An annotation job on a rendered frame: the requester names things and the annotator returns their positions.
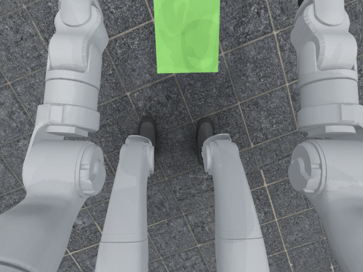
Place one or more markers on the robot left foot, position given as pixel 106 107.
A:
pixel 148 128

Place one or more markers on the robot left forearm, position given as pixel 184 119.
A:
pixel 73 73

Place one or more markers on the carton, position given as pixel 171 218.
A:
pixel 187 35

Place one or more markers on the left robot shin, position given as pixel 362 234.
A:
pixel 135 138

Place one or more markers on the left robot upper arm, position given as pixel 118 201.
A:
pixel 59 175

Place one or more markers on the robot right forearm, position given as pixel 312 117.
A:
pixel 327 71

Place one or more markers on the right robot upper arm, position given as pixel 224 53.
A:
pixel 330 174

